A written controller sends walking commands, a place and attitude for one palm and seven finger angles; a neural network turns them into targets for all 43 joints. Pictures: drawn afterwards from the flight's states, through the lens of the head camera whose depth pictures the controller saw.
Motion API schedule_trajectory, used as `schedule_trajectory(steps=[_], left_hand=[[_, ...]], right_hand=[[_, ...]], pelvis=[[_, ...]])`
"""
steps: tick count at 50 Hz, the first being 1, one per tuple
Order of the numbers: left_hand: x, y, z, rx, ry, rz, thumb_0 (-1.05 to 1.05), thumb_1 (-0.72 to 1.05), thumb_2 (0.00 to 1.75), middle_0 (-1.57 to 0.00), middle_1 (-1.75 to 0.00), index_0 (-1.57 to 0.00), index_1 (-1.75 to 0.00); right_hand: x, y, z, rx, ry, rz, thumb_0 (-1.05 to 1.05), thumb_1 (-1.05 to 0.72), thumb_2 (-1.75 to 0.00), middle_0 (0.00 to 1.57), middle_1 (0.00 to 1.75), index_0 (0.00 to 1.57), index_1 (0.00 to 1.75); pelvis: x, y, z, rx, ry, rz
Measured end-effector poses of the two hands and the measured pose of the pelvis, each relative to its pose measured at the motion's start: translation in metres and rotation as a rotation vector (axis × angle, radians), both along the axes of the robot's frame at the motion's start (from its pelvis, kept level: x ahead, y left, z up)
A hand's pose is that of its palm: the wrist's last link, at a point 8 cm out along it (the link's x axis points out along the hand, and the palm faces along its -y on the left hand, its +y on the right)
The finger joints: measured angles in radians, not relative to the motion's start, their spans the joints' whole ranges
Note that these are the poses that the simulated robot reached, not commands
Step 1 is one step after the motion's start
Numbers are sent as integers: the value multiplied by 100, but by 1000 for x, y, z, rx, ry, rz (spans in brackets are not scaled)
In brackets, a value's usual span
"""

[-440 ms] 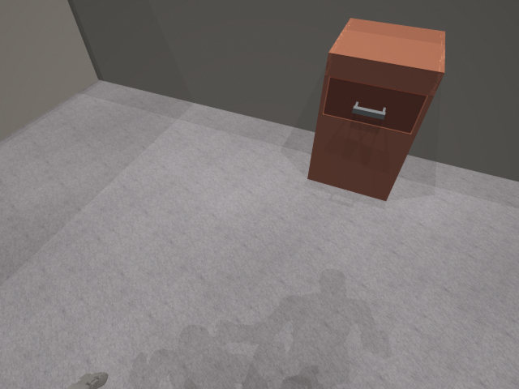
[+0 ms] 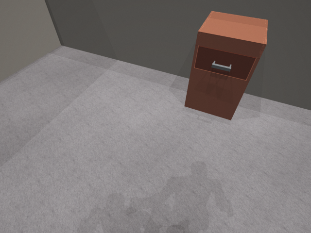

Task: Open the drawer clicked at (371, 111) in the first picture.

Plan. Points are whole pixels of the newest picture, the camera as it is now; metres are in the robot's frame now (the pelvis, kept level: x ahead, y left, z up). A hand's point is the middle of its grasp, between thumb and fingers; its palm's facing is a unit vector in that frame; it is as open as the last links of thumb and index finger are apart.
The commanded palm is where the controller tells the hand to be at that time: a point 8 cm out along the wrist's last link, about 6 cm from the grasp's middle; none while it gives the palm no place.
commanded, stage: stand and wait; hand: left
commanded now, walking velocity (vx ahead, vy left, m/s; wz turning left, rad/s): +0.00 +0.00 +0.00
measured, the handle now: (221, 65) +1.25 -0.40 -0.25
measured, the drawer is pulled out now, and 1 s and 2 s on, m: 0.00 0.00 0.00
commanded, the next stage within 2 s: look at it before walking up in 0.38 s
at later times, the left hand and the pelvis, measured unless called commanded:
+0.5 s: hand out of the picture +0.07 +0.24 -0.15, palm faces -0.03 -0.94 -0.33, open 7.4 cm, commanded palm none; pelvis -0.01 +0.00 +0.00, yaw +0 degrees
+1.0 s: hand out of the picture +0.08 +0.24 -0.15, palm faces -0.03 -0.94 -0.34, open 7.4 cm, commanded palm none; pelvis +0.00 +0.00 +0.00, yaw +0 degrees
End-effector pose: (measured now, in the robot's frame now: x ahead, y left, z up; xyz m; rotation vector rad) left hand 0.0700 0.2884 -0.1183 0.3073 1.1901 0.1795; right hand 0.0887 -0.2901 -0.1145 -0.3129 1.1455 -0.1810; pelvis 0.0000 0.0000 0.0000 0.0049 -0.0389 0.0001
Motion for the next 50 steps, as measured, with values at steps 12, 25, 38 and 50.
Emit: schedule_trajectory(steps=[12,25,38,50], left_hand=[[-16,3,1,16,40,12,1,90,90,-21,-30,-20,-30],[-3,-2,2,7,12,-3,1,90,90,-21,-30,-20,-30],[3,-3,3,4,8,-4,1,90,90,-21,-30,-20,-30],[1,0,3,9,21,3,1,90,90,-21,-30,-20,-30]], right_hand=[[-31,-8,-5,-1,76,-30,1,-90,-89,21,30,20,30],[-30,-8,-4,3,72,-33,1,-90,-89,21,30,20,30],[-17,-7,-1,0,52,-26,1,-90,-89,21,30,20,30],[-9,-7,0,-2,48,-21,1,-90,-89,21,30,20,30]], pelvis=[[-5,-3,2,0,-2,-1],[-5,-4,3,0,3,-1],[-1,-5,3,-1,4,-2],[3,-4,4,-1,3,-2]])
